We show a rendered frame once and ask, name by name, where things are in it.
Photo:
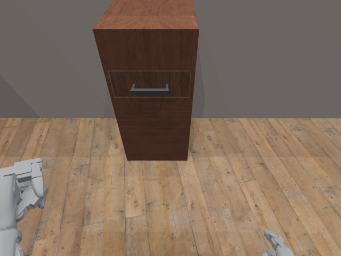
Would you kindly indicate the left robot hand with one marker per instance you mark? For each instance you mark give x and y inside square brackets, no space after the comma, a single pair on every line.
[25,177]

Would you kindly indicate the robot left forearm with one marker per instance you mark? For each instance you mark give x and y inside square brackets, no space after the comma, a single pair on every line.
[9,242]

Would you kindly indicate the drawer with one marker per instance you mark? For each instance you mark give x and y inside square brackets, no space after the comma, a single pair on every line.
[177,80]

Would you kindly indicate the right robot hand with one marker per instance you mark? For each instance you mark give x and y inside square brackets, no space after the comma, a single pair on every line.
[278,245]

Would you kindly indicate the cabinet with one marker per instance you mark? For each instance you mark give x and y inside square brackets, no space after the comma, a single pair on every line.
[150,35]

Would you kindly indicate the handle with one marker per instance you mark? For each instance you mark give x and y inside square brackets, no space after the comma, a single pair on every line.
[149,91]

